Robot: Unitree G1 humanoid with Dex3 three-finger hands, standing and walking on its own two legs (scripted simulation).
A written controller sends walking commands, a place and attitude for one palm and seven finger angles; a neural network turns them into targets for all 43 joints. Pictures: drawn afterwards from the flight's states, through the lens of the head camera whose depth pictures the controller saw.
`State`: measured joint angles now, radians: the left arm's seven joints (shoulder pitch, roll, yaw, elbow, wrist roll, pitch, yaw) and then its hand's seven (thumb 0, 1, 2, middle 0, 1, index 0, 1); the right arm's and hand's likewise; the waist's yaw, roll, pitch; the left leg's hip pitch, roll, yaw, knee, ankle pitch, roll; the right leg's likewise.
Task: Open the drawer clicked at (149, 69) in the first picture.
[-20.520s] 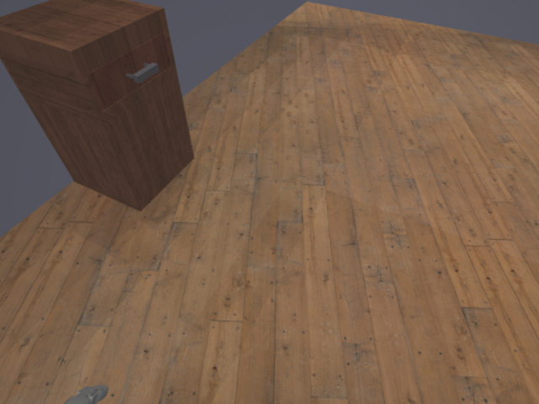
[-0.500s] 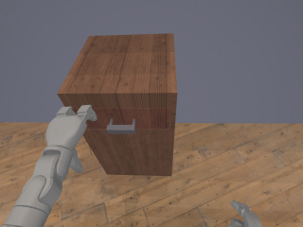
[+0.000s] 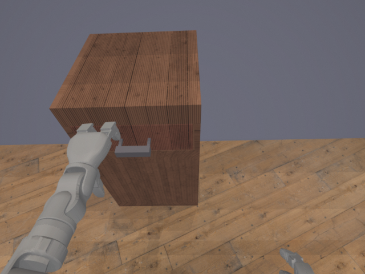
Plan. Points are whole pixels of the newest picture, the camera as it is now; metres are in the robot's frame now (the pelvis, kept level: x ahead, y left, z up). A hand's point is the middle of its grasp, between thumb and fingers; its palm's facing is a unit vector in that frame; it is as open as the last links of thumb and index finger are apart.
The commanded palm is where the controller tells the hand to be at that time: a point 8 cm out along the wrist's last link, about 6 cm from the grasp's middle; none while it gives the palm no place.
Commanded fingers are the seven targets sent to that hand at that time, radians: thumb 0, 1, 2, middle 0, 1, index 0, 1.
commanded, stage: move the hooked fingers above the handle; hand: left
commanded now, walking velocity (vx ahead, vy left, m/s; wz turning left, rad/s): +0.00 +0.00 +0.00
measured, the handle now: (134, 146) +0.52 +0.22 -0.13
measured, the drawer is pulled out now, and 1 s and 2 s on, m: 0.00 0.00 0.00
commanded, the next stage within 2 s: lower the fingers behind the handle in 1.72 s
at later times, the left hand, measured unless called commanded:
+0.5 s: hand (116, 154) +0.41 +0.22 -0.02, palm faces -0.07 -0.06 -1.00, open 13.8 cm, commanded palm +0.39 +0.23 +0.03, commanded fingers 0.00 -0.50 0.30 -0.30 -1.20 -0.30 -1.20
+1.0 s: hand (128, 151) +0.45 +0.21 -0.08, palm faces -0.06 -0.04 -1.00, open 13.8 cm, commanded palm +0.44 +0.21 -0.02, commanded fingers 0.00 -0.50 0.30 -0.30 -1.20 -0.30 -1.20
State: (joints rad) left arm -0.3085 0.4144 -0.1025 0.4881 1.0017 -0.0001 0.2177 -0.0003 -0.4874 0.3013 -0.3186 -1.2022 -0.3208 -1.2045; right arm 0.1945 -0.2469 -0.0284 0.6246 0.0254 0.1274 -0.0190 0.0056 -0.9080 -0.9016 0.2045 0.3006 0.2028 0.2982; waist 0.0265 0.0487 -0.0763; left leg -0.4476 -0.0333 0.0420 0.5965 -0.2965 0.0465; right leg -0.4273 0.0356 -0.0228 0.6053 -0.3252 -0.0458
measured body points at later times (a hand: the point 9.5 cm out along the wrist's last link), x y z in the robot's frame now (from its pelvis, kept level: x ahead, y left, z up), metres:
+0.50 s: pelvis +0.01 +0.00 -0.02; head +0.08 -0.02 +0.43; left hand +0.40 +0.22 +0.03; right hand +0.09 -0.27 -0.15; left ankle +0.00 +0.09 -0.73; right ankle -0.02 -0.09 -0.73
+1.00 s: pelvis +0.00 +0.01 -0.05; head +0.10 +0.01 +0.39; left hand +0.45 +0.21 -0.02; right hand +0.01 -0.26 -0.17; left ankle +0.00 +0.09 -0.73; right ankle -0.02 -0.09 -0.73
